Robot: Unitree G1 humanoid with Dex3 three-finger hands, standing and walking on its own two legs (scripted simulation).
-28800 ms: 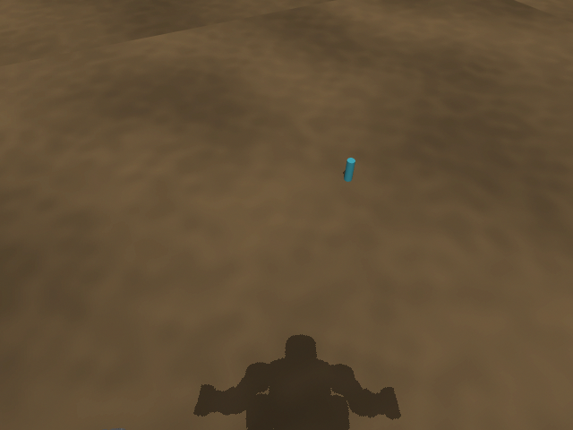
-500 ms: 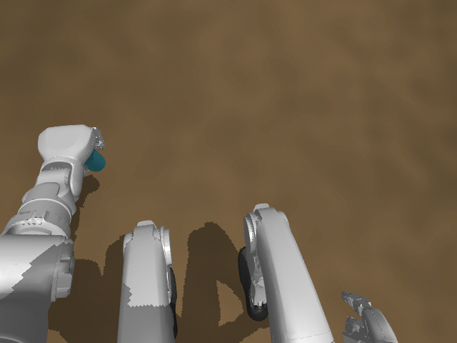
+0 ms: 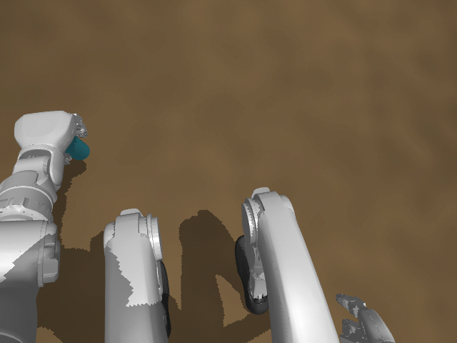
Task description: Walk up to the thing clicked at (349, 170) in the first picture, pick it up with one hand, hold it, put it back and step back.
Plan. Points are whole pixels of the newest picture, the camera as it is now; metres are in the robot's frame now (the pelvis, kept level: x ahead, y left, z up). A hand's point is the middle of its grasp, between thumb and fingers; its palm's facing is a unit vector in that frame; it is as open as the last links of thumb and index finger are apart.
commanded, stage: crouch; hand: left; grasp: from above
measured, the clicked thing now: (70, 144) +0.48 +0.26 -0.21
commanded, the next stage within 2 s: lower in 0.14 s
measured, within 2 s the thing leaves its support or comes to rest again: rests again in 1.46 s
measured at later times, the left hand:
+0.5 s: hand (69, 155) +0.45 +0.26 -0.21, palm faces -0.49 -0.05 -0.87, open 6.6 cm
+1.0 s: hand (79, 155) +0.46 +0.25 -0.26, palm faces -0.47 -0.07 -0.88, open 6.5 cm
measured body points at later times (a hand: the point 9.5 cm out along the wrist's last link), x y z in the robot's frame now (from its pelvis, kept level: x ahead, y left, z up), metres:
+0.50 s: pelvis +0.00 +0.00 -0.04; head +0.23 +0.05 +0.34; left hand +0.47 +0.26 -0.16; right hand +0.03 -0.28 -0.14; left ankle +0.08 +0.12 -0.36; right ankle +0.10 -0.13 -0.36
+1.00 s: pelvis +0.00 +0.00 -0.07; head +0.25 +0.05 +0.30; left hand +0.49 +0.26 -0.21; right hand +0.03 -0.27 -0.17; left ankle +0.08 +0.12 -0.36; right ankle +0.10 -0.13 -0.36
